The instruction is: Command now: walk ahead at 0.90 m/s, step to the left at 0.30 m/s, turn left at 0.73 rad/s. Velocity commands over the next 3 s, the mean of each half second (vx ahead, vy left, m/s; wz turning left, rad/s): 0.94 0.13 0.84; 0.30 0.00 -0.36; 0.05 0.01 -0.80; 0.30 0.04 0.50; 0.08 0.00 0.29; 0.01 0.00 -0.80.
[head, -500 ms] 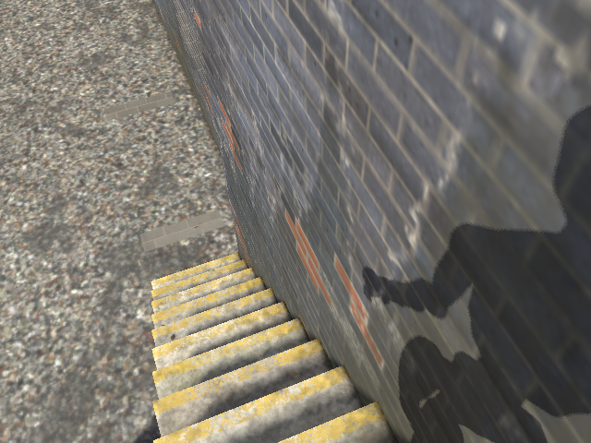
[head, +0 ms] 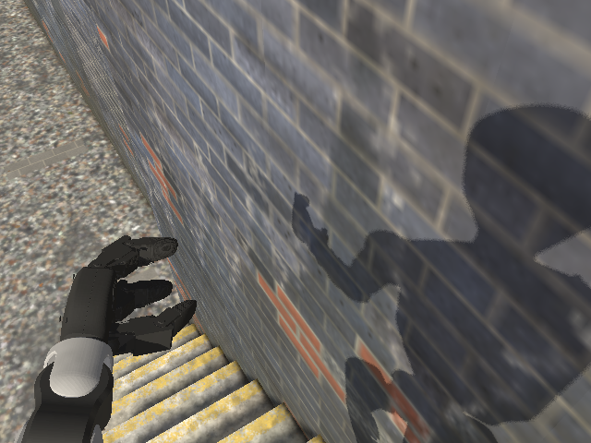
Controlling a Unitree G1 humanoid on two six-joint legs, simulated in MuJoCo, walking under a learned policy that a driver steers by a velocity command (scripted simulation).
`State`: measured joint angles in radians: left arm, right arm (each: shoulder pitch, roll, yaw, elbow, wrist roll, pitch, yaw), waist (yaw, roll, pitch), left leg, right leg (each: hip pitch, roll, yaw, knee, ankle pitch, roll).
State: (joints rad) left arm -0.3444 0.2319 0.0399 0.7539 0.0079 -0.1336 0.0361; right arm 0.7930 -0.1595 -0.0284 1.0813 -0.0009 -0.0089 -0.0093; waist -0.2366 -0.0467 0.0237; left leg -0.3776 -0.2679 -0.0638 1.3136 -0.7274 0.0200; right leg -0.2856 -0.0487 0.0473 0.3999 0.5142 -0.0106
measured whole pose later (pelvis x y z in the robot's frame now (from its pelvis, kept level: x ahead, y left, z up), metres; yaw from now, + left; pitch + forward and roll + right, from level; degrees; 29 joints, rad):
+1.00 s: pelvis +1.14 +0.35 -1.10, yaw +23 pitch -4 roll +12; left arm 0.84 0.34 0.06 1.04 0.15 -0.12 -0.05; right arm 0.25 -0.35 0.01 0.57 -0.06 -0.18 -0.03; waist 0.11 -0.23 0.13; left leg -0.26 -0.05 0.18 1.68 -0.86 -0.25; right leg -0.46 -0.03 0.07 0.83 0.24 0.18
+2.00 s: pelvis +2.47 +0.88 -2.25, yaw +14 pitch +6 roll -1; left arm -0.04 0.18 -0.01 0.80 -0.04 -0.10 0.07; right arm 0.52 -0.14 -0.09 1.03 0.07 -0.04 -0.09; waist -0.10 -0.01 0.02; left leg -0.57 -0.37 -0.13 1.46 -0.67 -0.21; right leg -0.31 -0.04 0.13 0.64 -0.42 0.02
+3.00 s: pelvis +2.96 +1.42 -2.22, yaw -9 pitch +4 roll +0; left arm 0.19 0.37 0.12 0.61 -0.02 0.05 0.04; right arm 0.16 -0.24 -0.06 0.70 -0.01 -0.01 -0.04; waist -0.01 -0.02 0.02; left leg -0.32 0.00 0.02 0.44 -0.19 0.03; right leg -0.69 -0.01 0.07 1.22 -0.33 0.09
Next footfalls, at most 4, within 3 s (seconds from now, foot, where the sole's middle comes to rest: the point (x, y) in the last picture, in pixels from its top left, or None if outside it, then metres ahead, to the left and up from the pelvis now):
0.46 left None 0.54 0.34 -1.31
0.64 right None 0.79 0.23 -1.52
0.74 left None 0.64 0.37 -1.50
1.10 left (119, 423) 1.15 0.56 -1.96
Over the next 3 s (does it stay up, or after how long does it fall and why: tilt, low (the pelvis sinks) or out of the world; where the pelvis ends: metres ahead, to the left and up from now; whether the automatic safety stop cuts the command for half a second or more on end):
stays up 2.96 1.42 -2.22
